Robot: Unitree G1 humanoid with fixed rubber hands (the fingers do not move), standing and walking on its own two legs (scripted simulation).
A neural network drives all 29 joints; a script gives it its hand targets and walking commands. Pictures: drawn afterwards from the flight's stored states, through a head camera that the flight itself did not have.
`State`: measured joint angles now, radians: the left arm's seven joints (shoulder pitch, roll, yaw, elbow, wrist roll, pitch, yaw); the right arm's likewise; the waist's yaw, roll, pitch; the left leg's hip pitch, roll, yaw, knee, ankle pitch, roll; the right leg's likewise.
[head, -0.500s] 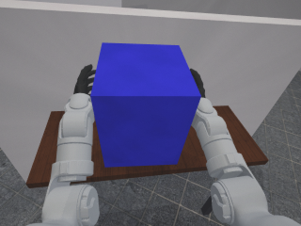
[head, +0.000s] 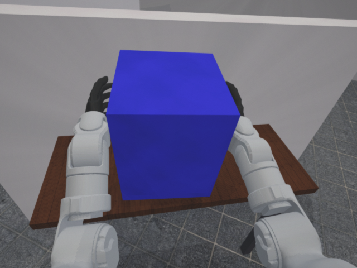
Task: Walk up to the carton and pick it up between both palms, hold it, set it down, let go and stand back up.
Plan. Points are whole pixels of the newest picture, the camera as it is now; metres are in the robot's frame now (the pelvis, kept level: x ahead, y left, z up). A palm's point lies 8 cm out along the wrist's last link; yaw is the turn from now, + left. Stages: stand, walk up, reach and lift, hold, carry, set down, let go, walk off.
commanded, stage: reach and lift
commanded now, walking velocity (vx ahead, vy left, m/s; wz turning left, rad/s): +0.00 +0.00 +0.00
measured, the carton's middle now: (167, 127) +0.37 +0.00 +0.17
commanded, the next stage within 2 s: hold in 0.08 s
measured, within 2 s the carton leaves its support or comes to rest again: neither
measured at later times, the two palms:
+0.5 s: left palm (88, 108) +0.36 +0.15 +0.23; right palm (233, 108) +0.36 -0.14 +0.22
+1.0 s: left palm (89, 107) +0.36 +0.15 +0.23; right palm (233, 106) +0.37 -0.14 +0.23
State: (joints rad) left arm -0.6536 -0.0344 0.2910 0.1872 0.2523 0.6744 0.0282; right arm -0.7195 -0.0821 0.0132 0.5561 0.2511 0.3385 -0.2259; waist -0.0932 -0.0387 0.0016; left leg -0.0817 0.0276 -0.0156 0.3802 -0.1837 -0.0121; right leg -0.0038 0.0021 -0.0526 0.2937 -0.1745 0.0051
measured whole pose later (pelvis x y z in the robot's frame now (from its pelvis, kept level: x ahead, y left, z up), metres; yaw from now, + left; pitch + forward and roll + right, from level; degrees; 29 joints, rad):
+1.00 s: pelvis +0.00 +0.00 +0.00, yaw +0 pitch -7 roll -1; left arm -0.71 -0.03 0.33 0.20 0.26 0.77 0.02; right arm -0.81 -0.10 0.01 0.60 0.30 0.43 -0.24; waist -0.08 -0.03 -0.04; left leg -0.08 0.03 -0.03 0.38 -0.18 -0.02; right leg 0.00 0.01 -0.04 0.30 -0.17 0.00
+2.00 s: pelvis +0.00 +0.00 +0.00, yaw +0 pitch -8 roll -1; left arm -0.72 -0.03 0.35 0.21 0.27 0.77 0.01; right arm -0.82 -0.09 0.00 0.60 0.29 0.47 -0.25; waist -0.08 -0.03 -0.04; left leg -0.07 0.02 -0.04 0.38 -0.18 -0.02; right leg 0.01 0.01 -0.04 0.30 -0.18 0.00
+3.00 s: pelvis +0.00 +0.00 +0.00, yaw +1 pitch -7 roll -1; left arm -0.69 -0.03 0.32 0.17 0.25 0.78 0.02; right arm -0.79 -0.10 0.02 0.56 0.31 0.46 -0.26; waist -0.09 -0.03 -0.04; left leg -0.07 0.02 -0.05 0.38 -0.19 -0.02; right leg 0.01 0.02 -0.03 0.30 -0.18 0.00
